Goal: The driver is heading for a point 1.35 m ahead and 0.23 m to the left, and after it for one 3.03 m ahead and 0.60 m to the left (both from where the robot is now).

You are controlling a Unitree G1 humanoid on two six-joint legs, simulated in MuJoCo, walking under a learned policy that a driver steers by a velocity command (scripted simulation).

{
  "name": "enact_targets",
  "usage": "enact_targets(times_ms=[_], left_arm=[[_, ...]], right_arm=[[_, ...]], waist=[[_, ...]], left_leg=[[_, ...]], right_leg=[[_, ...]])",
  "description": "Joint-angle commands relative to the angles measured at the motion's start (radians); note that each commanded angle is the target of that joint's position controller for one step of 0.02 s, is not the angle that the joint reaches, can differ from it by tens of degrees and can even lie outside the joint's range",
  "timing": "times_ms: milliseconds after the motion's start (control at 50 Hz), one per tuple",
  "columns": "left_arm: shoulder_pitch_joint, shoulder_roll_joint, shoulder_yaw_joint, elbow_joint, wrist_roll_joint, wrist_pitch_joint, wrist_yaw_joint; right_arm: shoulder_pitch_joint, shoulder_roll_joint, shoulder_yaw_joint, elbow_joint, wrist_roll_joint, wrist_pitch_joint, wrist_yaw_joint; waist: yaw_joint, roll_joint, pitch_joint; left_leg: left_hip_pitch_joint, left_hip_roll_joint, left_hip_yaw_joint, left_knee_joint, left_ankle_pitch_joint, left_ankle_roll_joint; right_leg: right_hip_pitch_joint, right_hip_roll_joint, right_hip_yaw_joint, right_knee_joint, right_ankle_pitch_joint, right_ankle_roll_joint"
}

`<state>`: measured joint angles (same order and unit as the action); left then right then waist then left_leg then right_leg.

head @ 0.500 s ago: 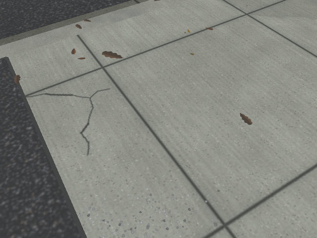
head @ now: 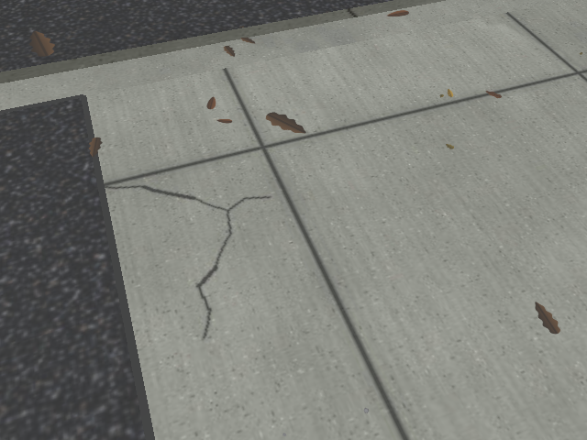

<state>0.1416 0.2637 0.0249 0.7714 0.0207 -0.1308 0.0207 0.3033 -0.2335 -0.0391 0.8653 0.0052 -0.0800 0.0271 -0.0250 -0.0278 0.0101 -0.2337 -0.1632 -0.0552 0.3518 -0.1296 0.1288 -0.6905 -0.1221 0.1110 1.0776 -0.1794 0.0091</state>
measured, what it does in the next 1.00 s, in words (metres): walks ahead, turning left: right foot, then left foot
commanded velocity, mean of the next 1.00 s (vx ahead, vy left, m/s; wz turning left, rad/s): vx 0.50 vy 0.00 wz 0.47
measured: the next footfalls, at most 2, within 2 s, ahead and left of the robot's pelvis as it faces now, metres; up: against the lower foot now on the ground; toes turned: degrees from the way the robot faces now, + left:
right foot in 0.24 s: +0.31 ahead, -0.15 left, +0.00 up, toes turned +13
left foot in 0.76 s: +0.49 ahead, +0.20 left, +0.00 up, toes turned +28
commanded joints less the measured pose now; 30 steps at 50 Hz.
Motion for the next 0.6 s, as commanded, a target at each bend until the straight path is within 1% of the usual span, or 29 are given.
enact_targets(times_ms=[20, 40, 60, 100, 140, 160, 180, 200, 220, 240, 260, 280, 300, 320, 340, 360, 380, 400, 440, 480, 540, 600], left_arm=[[0.004, 0.048, 0.013, -0.066, 0.010, 0.011, 0.017], [-0.043, 0.037, 0.008, -0.081, 0.004, 0.010, 0.017], [-0.080, 0.034, 0.006, -0.094, -0.005, 0.009, 0.015], [-0.134, 0.052, 0.010, -0.116, -0.021, 0.005, 0.008], [-0.162, 0.083, 0.019, -0.137, -0.028, -0.006, -0.005], [-0.164, 0.098, 0.025, -0.143, -0.030, -0.014, -0.012], [-0.149, 0.111, 0.031, -0.144, -0.031, -0.021, -0.017], [-0.097, 0.121, 0.039, -0.132, -0.031, -0.028, -0.019], [-0.001, 0.145, 0.052, -0.111, -0.025, -0.033, -0.015], [0.159, 0.200, 0.069, -0.093, -0.010, -0.036, -0.006], [0.271, 0.279, 0.093, -0.062, 0.001, -0.018, -0.005], [0.261, 0.192, 0.079, -0.073, -0.013, -0.011, -0.009], [0.226, 0.128, 0.063, -0.087, -0.017, -0.005, -0.007], [0.176, 0.116, 0.056, -0.095, -0.015, 0.001, -0.008], [0.139, 0.100, 0.050, -0.090, -0.015, 0.006, -0.011], [0.117, 0.086, 0.044, -0.086, -0.009, 0.007, -0.014], [0.110, 0.082, 0.045, -0.078, -0.010, 0.005, -0.018], [0.114, 0.083, 0.047, -0.070, -0.014, 0.002, -0.022], [0.126, 0.105, 0.058, -0.052, -0.017, -0.004, -0.026], [0.139, 0.126, 0.066, -0.034, -0.014, -0.001, -0.023], [0.146, 0.146, 0.071, -0.016, -0.015, 0.009, -0.016], [0.176, 0.168, 0.074, 0.005, -0.023, 0.020, -0.010]], right_arm=[[-0.046, -0.160, -0.038, -0.093, 0.010, -0.018, -0.025], [-0.015, -0.164, -0.041, -0.089, 0.017, -0.014, -0.028], [0.007, -0.169, -0.043, -0.087, 0.021, -0.010, -0.030], [0.039, -0.172, -0.046, -0.085, 0.025, -0.002, -0.032], [0.059, -0.162, -0.044, -0.085, 0.028, 0.006, -0.036], [0.059, -0.163, -0.044, -0.089, 0.025, 0.010, -0.039], [0.052, -0.167, -0.046, -0.095, 0.020, 0.014, -0.041], [0.036, -0.160, -0.044, -0.104, 0.018, 0.018, -0.043], [0.024, -0.132, -0.034, -0.115, 0.013, 0.019, -0.042], [0.007, -0.069, -0.011, -0.137, 0.003, 0.012, -0.036], [0.125, -0.024, 0.005, -0.168, 0.029, -0.002, -0.030], [0.131, -0.126, -0.012, -0.156, 0.043, -0.004, -0.032], [0.043, -0.186, -0.029, -0.162, 0.038, 0.004, -0.032], [-0.003, -0.173, -0.030, -0.174, 0.025, 0.011, -0.034], [-0.031, -0.156, -0.032, -0.187, 0.015, 0.013, -0.032], [-0.029, -0.138, -0.035, -0.193, 0.018, 0.019, -0.027], [-0.020, -0.118, -0.034, -0.196, 0.023, 0.026, -0.023], [-0.018, -0.099, -0.031, -0.202, 0.025, 0.032, -0.021], [-0.045, -0.087, -0.030, -0.226, 0.020, 0.040, -0.019], [-0.083, -0.081, -0.029, -0.246, 0.017, 0.041, -0.018], [-0.157, -0.073, -0.026, -0.267, 0.018, 0.035, -0.004], [-0.264, -0.058, -0.019, -0.302, 0.017, 0.029, 0.017]], waist=[[0.026, 0.064, 0.014], [0.002, 0.077, 0.007], [-0.018, 0.089, -0.002], [-0.044, 0.105, -0.020], [-0.051, 0.107, -0.027], [-0.044, 0.115, -0.030], [-0.027, 0.132, -0.034], [0.006, 0.149, -0.046], [0.053, 0.148, -0.095], [0.124, 0.062, -0.218], [0.086, -0.275, -0.345], [0.097, -0.237, -0.303], [0.119, -0.117, -0.175], [0.102, -0.030, -0.100], [0.081, -0.017, -0.042], [0.056, -0.042, -0.018], [0.046, -0.067, -0.008], [0.042, -0.076, -0.007], [0.039, -0.064, -0.001], [0.044, -0.049, 0.001], [0.065, -0.046, 0.009], [0.103, -0.041, 0.041]], left_leg=[[-0.215, 0.202, -0.184, -0.158, 0.092, 0.144], [-0.185, 0.198, -0.191, -0.142, 0.071, 0.130], [-0.152, 0.200, -0.205, -0.126, 0.046, 0.119], [-0.073, 0.227, -0.261, -0.093, -0.006, 0.111], [0.012, 0.257, -0.336, -0.035, -0.057, 0.107], [0.045, 0.270, -0.372, -0.004, -0.063, 0.102], [0.064, 0.279, -0.400, 0.030, -0.046, 0.095], [0.066, 0.267, -0.412, 0.073, -0.023, 0.081], [0.035, 0.226, -0.388, 0.167, 0.009, 0.052], [-0.085, 0.165, -0.293, 0.433, -0.050, 0.010], [-0.435, 0.030, -0.128, 0.720, -0.383, -0.055], [-0.586, 0.115, -0.140, 0.895, -0.434, -0.068], [-0.625, 0.150, -0.139, 0.960, -0.338, -0.077], [-0.598, 0.183, -0.109, 0.961, -0.255, -0.090], [-0.578, 0.207, -0.104, 0.919, -0.199, -0.097], [-0.535, 0.233, -0.093, 0.890, -0.171, -0.099], [-0.505, 0.243, -0.069, 0.875, -0.153, -0.104], [-0.499, 0.248, -0.053, 0.867, -0.138, -0.109], [-0.523, 0.259, -0.051, 0.822, -0.091, -0.120], [-0.555, 0.266, -0.054, 0.742, -0.031, -0.129], [-0.537, 0.265, -0.026, 0.571, 0.105, -0.124], [-0.502, 0.254, 0.031, 0.427, 0.172, -0.109]], right_leg=[[0.154, 0.043, -0.070, -0.236, 0.190, 0.035], [0.163, 0.062, -0.068, -0.330, 0.234, 0.037], [0.173, 0.080, -0.066, -0.405, 0.254, 0.042], [0.178, 0.100, -0.054, -0.487, 0.250, 0.049], [0.181, 0.108, -0.025, -0.558, 0.208, 0.039], [0.199, 0.115, -0.019, -0.586, 0.165, 0.029], [0.234, 0.120, -0.020, -0.605, 0.117, 0.013], [0.308, 0.124, -0.032, -0.642, 0.094, -0.009], [0.458, 0.101, -0.029, -0.670, 0.085, -0.044], [0.712, -0.061, 0.109, -0.658, 0.051, -0.116], [1.049, -0.287, 0.532, -0.718, -0.128, -0.286], [1.040, -0.329, 0.676, -0.763, -0.322, -0.286], [0.929, -0.287, 0.535, -0.774, -0.299, -0.238], [0.809, -0.239, 0.394, -0.788, -0.165, -0.206], [0.716, -0.192, 0.298, -0.816, -0.058, -0.194], [0.647, -0.153, 0.210, -0.844, 0.005, -0.176], [0.604, -0.128, 0.146, -0.870, 0.047, -0.172], [0.586, -0.117, 0.095, -0.886, 0.097, -0.180], [0.583, -0.121, 0.024, -0.905, 0.201, -0.196], [0.609, -0.132, -0.030, -0.908, 0.282, -0.202], [0.638, -0.122, -0.121, -0.907, 0.300, -0.182], [0.662, -0.131, -0.182, -0.901, 0.272, -0.165]])
Velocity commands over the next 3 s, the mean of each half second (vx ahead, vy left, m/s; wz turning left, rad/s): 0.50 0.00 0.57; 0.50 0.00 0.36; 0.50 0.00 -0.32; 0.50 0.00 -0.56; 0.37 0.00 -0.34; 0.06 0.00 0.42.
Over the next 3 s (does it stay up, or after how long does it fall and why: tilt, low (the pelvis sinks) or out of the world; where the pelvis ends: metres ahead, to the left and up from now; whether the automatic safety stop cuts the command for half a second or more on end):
stays up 1.29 0.25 0.00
